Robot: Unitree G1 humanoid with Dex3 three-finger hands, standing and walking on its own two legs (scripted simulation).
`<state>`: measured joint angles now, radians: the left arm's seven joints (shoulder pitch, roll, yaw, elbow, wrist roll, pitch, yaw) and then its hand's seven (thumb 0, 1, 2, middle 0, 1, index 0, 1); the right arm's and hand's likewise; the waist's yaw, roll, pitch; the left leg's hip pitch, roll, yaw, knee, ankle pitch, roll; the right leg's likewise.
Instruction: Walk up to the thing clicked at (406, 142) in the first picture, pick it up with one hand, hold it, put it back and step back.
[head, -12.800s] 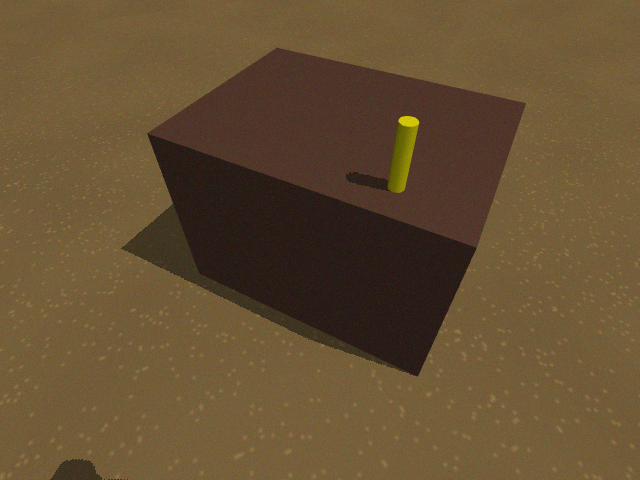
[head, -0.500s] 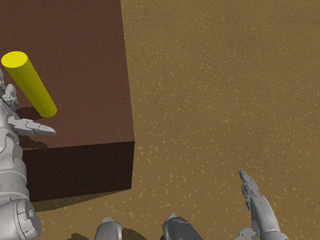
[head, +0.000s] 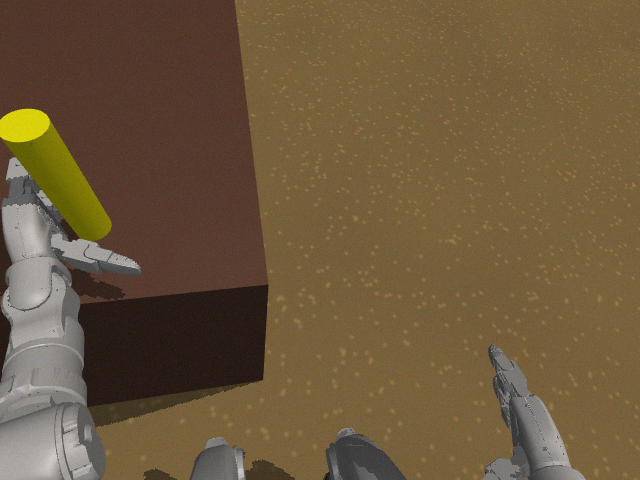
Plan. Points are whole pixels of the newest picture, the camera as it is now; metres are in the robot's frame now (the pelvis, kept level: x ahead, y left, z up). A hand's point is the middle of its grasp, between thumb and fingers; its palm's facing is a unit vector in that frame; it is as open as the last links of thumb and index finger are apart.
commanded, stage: close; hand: left
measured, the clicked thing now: (65, 185) +0.48 +0.24 +0.06
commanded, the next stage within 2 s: settle in 0.66 s
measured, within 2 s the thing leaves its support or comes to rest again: leaves its support in 1.00 s
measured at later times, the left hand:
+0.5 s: hand (69, 199) +0.49 +0.25 +0.03, palm faces +0.24 -0.97 +0.00, open 11.9 cm
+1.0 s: hand (86, 203) +0.48 +0.22 +0.04, palm faces +0.21 -0.98 -0.01, open 5.4 cm
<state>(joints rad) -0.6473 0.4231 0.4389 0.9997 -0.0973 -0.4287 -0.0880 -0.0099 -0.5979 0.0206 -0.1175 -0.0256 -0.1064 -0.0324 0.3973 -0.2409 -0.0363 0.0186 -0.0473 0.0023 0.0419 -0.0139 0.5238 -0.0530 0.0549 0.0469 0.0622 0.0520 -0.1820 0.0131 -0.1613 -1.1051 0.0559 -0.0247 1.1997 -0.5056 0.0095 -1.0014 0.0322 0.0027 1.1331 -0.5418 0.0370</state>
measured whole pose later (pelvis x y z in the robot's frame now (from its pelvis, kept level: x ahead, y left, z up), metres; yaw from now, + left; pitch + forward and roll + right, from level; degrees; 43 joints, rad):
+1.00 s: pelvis +0.00 +0.00 +0.00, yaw +0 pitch +23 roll -4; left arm -0.68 0.46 0.45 0.99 -0.07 -0.40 -0.08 -0.03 0.13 1.15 -0.98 -1.12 -1.02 -1.15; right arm 0.41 -0.24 -0.03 -0.01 -0.05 0.03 0.05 -0.01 0.52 -0.05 0.05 0.05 0.06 0.05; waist -0.20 0.00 -0.15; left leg -1.09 0.06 -0.03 1.18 -0.49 0.00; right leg -0.98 0.04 0.00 1.11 -0.53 0.03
